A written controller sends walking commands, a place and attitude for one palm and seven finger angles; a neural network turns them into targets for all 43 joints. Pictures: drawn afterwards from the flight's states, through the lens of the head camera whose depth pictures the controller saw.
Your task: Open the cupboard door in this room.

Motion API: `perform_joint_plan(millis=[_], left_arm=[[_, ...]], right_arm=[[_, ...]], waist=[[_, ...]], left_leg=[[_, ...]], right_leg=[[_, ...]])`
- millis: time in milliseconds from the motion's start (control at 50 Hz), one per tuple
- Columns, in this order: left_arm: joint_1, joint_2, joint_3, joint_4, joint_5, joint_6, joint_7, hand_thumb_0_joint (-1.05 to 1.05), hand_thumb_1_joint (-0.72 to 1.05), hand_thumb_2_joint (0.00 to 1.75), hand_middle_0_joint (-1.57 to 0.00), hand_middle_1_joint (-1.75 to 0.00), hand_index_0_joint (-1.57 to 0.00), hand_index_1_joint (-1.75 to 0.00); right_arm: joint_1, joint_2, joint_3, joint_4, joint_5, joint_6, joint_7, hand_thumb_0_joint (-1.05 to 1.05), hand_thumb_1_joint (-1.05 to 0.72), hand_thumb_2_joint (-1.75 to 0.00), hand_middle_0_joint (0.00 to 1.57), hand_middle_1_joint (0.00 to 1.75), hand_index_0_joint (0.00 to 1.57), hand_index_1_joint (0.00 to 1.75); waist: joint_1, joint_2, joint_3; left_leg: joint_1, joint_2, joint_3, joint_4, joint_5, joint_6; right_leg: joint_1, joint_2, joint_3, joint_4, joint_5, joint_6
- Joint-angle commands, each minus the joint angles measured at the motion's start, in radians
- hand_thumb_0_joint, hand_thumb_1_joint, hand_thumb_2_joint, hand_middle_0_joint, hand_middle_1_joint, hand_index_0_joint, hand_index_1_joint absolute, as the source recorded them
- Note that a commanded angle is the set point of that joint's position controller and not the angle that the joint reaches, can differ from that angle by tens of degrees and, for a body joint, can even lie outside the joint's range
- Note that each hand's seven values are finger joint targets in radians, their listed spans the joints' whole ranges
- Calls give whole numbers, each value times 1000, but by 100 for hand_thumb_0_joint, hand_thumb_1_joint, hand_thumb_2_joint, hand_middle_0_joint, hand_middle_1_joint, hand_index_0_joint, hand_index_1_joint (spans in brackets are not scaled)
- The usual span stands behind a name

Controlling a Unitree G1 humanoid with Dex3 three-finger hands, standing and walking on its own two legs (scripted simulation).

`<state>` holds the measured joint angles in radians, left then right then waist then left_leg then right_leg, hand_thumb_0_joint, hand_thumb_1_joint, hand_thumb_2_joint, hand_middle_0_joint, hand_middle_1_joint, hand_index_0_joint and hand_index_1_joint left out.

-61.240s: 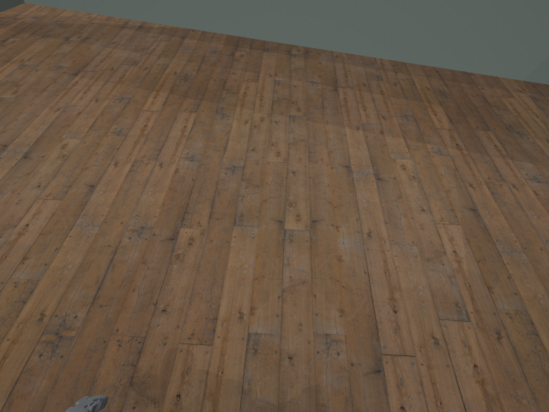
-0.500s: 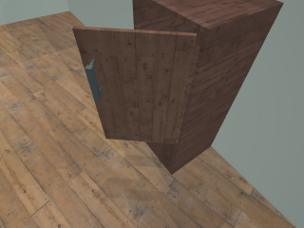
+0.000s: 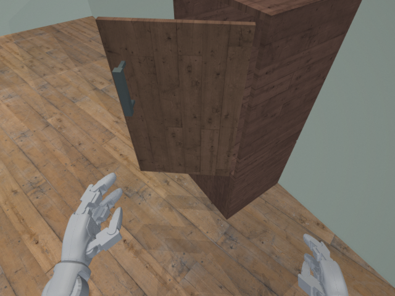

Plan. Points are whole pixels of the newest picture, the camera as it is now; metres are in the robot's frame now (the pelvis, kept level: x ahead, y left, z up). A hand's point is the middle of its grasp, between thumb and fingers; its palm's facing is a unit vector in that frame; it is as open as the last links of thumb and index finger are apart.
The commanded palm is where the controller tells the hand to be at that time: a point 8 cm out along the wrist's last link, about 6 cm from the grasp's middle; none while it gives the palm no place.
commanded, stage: raise the hand with hooked fingers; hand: left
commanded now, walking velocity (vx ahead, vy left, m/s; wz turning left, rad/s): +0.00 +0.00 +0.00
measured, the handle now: (126, 89) +0.61 +0.22 +0.09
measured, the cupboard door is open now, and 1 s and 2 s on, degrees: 50 50 50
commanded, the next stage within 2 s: move the hooked fingers beside the handle in 1.80 s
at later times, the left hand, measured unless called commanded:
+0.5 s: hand (87, 240) +0.22 +0.22 +0.02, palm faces -0.09 -1.00 +0.00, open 10.9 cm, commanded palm +0.19 +0.28 +0.04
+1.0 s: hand (45, 209) +0.25 +0.28 +0.09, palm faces +0.03 -1.00 -0.05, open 13.6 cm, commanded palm +0.23 +0.33 +0.09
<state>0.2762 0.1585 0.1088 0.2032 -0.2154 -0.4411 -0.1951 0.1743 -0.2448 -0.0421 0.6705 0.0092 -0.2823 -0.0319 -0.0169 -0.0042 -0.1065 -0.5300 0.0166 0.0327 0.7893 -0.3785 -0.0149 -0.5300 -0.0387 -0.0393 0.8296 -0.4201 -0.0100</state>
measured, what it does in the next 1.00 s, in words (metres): stands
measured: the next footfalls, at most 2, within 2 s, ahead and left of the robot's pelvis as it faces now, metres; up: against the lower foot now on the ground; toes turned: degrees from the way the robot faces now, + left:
none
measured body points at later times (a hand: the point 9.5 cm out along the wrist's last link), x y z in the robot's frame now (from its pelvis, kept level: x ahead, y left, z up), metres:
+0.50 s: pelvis -0.03 +0.02 -0.03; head +0.02 +0.02 +0.42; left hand +0.22 +0.28 +0.02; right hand +0.13 -0.21 -0.11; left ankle +0.01 +0.13 -0.70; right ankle +0.00 -0.11 -0.70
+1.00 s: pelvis -0.01 +0.02 +0.00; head +0.01 +0.03 +0.45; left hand +0.24 +0.34 +0.09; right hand +0.18 -0.20 -0.06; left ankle +0.01 +0.13 -0.70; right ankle +0.00 -0.11 -0.70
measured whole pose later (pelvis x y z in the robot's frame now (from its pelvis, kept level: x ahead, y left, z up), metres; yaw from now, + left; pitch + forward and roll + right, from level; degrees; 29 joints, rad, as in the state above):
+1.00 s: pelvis -0.01 +0.02 +0.00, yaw +1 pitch +6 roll -2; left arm 0.08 0.38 0.36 0.20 -0.34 -0.19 -0.43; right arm 0.25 -0.26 0.06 0.55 0.05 -0.25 -0.09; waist 0.02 0.02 -0.07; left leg -0.56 0.03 0.00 0.87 -0.41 0.02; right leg -0.49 -0.03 -0.07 0.80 -0.40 0.02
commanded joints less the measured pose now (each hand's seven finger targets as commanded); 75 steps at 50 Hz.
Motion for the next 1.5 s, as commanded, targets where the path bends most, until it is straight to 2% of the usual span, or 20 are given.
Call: perform_joint_plan(millis=[0, 60, 120, 160, 240, 300, 360, 440, 520, 600, 640, 740, 780, 940, 1060, 1140, 1220, 1320, 1400, 1480], left_arm=[[194, 208, 183, -21, -38, -140, -202, 0, 53, 74, -23, -54, -23, -54], [31, 223, 196, -246, -82, -103, -175, 0, 46, 71, -23, -58, -23, -58], [-111, 213, 178, -482, -88, -134, -105, 0, 39, 68, -24, -63, -24, -63], [-194, 221, 138, -561, -70, -153, -94, 0, 34, 66, -24, -66, -24, -66], [-218, 189, 34, -414, -70, -104, -166, 0, 25, 62, -25, -72, -25, -72], [-164, 255, 92, -269, -64, 31, -222, 0, 18, 59, -25, -76, -25, -76], [-74, 319, 222, -204, -106, 169, -243, 0, 11, 56, -26, -81, -26, -81], [-62, 344, 339, -310, -171, 194, -171, 0, 1, 52, -26, -87, -26, -87], [-97, 287, 272, -395, -131, 89, -101, 0, -8, 48, -27, -93, -27, -93], [-161, 260, 183, -291, -93, 75, -144, 0, -17, 44, -28, -99, -28, -99], [-204, 299, 198, -253, -102, 101, -187, 0, -22, 42, -28, -102, -28, -102], [-278, 430, 326, -330, -134, 136, -216, 0, -34, 37, -29, -110, -29, -110], [-272, 421, 342, -363, -145, 126, -199, 0, -38, 35, -29, -112, -29, -112], [-357, 397, 301, -120, -138, 231, -254, 0, -50, 30, -30, -120, -30, -120], [-506, 516, 389, -196, -157, 231, -305, 0, -50, 30, -30, -120, -30, -120], [-544, 544, 436, -132, -177, 200, -308, 0, -50, 30, -30, -120, -30, -120], [-571, 532, 416, 11, -171, 242, -343, 0, -50, 30, -30, -120, -30, -120], [-585, 534, 389, 43, -167, 280, -390, 0, -50, 30, -30, -120, -30, -120], [-564, 569, 436, -36, -180, 232, -375, 0, -50, 30, -30, -120, -30, -120], [-568, 585, 474, -28, -184, 205, -342, 0, -50, 30, -30, -120, -30, -120]], right_arm=[[-67, -145, -54, -258, 12, -24, 20, 0, -90, -90, 20, 30, 20, 30], [-79, -128, -40, -340, 19, 7, 5, 0, -90, -90, 20, 30, 20, 30], [-18, -107, -30, -329, 15, 8, -11, 0, -90, -90, 20, 30, 20, 30], [14, -114, -19, -304, 8, 3, -26, 0, -90, -90, 20, 30, 20, 30], [24, -141, 10, -252, 21, -16, -48, 0, -90, -90, 20, 30, 20, 30], [34, -156, 10, -250, 34, -18, -62, 0, -90, -90, 20, 30, 20, 30], [5, -152, 13, -285, 43, -1, -66, 0, -90, -90, 20, 30, 20, 30], [-17, -120, 22, -313, 29, 5, -61, 0, -90, -90, 20, 30, 20, 30], [25, -119, 19, -282, 22, -17, -40, 0, -90, -90, 20, 30, 20, 30], [58, -152, 16, -259, 29, -28, -40, 0, -90, -90, 20, 30, 20, 30], [62, -169, 16, -257, 36, -30, -51, 0, -90, -90, 20, 30, 20, 30], [54, -170, 19, -260, 38, -38, -70, 0, -90, -90, 20, 30, 20, 30], [54, -156, 23, -260, 36, -40, -69, 0, -90, -90, 20, 30, 20, 30], [55, -173, 35, -249, 47, -6, -70, 0, -90, -90, 20, 30, 20, 30], [44, -171, 40, -262, 40, -1, -78, 0, -90, -90, 20, 30, 20, 30], [46, -168, 46, -242, 36, 2, -82, 0, -90, -90, 20, 30, 20, 30], [47, -174, 44, -226, 46, 14, -89, 0, -90, -90, 20, 30, 20, 30], [51, -180, 39, -243, 51, 19, -86, 0, -90, -90, 20, 30, 20, 30], [60, -180, 31, -252, 43, 11, -73, 0, -90, -90, 20, 30, 20, 30], [64, -176, 31, -245, 40, 13, -69, 0, -90, -90, 20, 30, 20, 30]], waist=[[97, -75, -102], [87, 58, -174], [33, 177, -242], [-14, 132, -245], [-78, 96, -90], [-51, 29, -102], [33, 28, -174], [88, 12, -236], [39, 72, -178], [-18, 55, -80], [-17, 48, -70], [29, 126, -196], [36, 149, -217], [8, 93, -47], [24, 96, -193], [28, 97, -156], [17, 92, -103], [25, 77, -150], [40, 71, -210], [40, 76, -166]], left_leg=[[-171, -66, 28, 95, 108, 11], [-154, -60, 21, 105, 31, 24], [-58, -30, -12, 134, 86, 38], [-67, -13, -37, 160, 91, 45], [-124, -1, -76, 160, 8, 47], [-154, -8, -78, 118, -34, 46], [-132, -23, -62, 68, 21, 39], [-70, -19, -66, 18, 124, 29], [-18, -8, -65, -5, 131, 25], [-32, -3, -79, -23, 15, 29], [-33, -6, -82, -37, -16, 31], [82, -6, -87, -63, 117, 28], [127, -4, -88, -73, 193, 21], [88, -9, -71, -108, 143, 24], [181, -15, -69, -107, 250, 30], [182, -17, -62, -111, 259, 28], [157, -17, -51, -130, 211, 30], [171, -22, -44, -130, 249, 37], [205, -22, -42, -126, 307, 39], [190, -20, -38, -136, 296, 37]], right_leg=[[-15, 1, 60, -7, 149, -19], [-60, 12, 85, -10, -24, -15], [-97, 34, 54, 26, 72, -17], [-131, 45, 53, 41, 84, -17], [-208, 64, 34, 12, 2, -14], [-161, 55, 39, -41, -64, -4], [-47, 42, 37, -67, -39, -5], [46, 56, -12, -41, 86, -10], [-34, 65, -41, -30, 105, -9], [-109, 66, -40, -56, 15, -5], [-91, 67, -30, -74, -4, -9], [17, 67, -36, -79, 109, -19], [39, 68, -46, -79, 174, -19], [39, 74, -42, -144, 178, -16], [128, 75, -24, -162, 280, -18], [138, 79, -19, -177, 294, -21], [120, 66, -11, -206, 258, -15], [154, 58, 1, -214, 302, -12], [181, 64, 3, -201, 361, -12], [175, 65, 0, -201, 356, -12]])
